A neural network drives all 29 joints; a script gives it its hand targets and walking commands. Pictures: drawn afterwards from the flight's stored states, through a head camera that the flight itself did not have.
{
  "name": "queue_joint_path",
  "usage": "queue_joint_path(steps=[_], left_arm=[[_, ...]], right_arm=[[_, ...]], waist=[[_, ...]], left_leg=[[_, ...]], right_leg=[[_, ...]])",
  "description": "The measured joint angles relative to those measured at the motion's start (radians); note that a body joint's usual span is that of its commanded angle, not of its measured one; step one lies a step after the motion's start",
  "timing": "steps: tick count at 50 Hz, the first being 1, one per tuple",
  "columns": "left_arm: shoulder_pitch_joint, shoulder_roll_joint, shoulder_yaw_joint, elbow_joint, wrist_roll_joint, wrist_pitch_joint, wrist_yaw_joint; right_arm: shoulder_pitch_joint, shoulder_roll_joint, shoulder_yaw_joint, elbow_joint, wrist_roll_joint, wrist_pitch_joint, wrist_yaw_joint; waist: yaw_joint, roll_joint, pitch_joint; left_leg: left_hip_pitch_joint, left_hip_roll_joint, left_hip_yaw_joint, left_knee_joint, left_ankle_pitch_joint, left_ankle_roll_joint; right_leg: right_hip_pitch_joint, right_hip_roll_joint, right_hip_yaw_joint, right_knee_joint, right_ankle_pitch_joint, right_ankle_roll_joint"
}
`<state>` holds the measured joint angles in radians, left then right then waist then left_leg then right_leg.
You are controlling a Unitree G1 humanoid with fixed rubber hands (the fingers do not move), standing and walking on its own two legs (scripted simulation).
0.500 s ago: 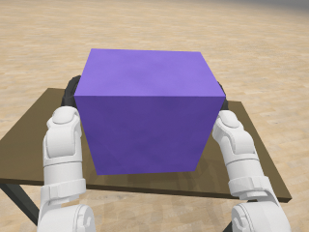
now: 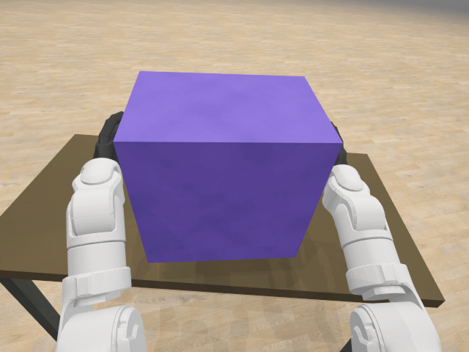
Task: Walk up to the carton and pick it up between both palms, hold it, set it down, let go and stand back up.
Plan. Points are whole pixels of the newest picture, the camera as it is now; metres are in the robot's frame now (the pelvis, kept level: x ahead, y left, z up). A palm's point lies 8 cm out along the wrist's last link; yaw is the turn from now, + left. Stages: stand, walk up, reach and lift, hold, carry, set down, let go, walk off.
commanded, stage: hold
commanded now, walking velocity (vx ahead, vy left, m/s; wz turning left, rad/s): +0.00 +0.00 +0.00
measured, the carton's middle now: (224, 172) +0.38 +0.00 +0.17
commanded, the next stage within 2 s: none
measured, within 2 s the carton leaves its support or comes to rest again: neither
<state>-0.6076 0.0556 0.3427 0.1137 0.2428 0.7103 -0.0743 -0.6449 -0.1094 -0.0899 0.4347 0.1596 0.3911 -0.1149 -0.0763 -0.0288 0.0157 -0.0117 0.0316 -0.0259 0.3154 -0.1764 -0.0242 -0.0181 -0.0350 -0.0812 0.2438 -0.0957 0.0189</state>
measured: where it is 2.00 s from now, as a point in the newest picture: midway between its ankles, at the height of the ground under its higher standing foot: outside the picture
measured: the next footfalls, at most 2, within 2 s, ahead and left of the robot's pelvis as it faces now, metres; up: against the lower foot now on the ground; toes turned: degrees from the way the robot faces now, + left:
none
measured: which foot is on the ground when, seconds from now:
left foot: down 0.00-1.00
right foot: down 0.00-1.00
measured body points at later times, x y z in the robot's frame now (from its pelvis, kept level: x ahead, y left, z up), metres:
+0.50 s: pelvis +0.00 +0.00 +0.00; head -0.04 +0.02 +0.45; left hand +0.38 +0.19 +0.20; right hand +0.38 -0.18 +0.20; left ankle +0.01 +0.13 -0.75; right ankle +0.03 -0.13 -0.75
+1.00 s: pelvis +0.00 +0.00 +0.00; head -0.04 +0.02 +0.45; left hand +0.38 +0.19 +0.20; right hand +0.38 -0.18 +0.20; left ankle +0.01 +0.13 -0.75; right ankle +0.03 -0.13 -0.75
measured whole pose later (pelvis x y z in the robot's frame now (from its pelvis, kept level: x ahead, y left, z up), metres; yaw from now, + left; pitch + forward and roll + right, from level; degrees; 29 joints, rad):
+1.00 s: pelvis +0.00 +0.00 +0.00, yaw +0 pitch -7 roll -1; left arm -0.60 0.07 0.33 0.11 0.23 0.73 -0.07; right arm -0.65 -0.12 -0.08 0.44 0.18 0.41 -0.12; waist -0.08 -0.03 0.00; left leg -0.02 0.03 -0.03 0.32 -0.18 -0.02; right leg -0.03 -0.04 -0.08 0.24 -0.10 0.02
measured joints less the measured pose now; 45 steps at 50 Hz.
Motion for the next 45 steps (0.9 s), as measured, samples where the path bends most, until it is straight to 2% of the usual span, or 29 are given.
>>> queue_joint_path(steps=[9, 14, 20, 45], left_arm=[[0.021, 0.002, -0.009, -0.034, 0.002, 0.012, -0.002], [-0.013, 0.014, -0.003, 0.037, 0.003, 0.007, -0.003], [-0.026, 0.024, -0.013, 0.048, -0.012, -0.006, 0.006], [0.011, 0.01, -0.018, -0.012, -0.009, 0.018, 0.008]], right_arm=[[0.009, -0.001, 0.009, -0.013, 0.015, 0.001, -0.002], [-0.016, 0.012, -0.014, 0.039, -0.01, 0.004, 0.002], [-0.027, 0.001, -0.008, 0.038, -0.002, -0.003, -0.002], [-0.004, -0.011, 0.012, -0.002, 0.027, 0.016, -0.009]], waist=[[-0.002, -0.008, 0.002], [0.001, -0.011, -0.009], [0.001, -0.006, -0.014], [-0.004, -0.006, -0.012]], left_leg=[[0.006, 0.003, -0.004, 0.005, -0.002, -0.005], [-0.009, -0.003, -0.002, -0.004, 0.006, 0.0], [-0.022, -0.004, -0.002, 0.0, 0.005, 0.0], [-0.011, -0.002, 0.0, 0.003, -0.004, 0.0]], right_leg=[[0.011, 0.003, -0.004, -0.004, 0.0, -0.003], [-0.014, -0.003, -0.001, 0.009, -0.002, -0.001], [-0.023, -0.004, -0.001, 0.007, 0.0, 0.001], [-0.008, -0.001, 0.001, -0.001, -0.002, 0.002]])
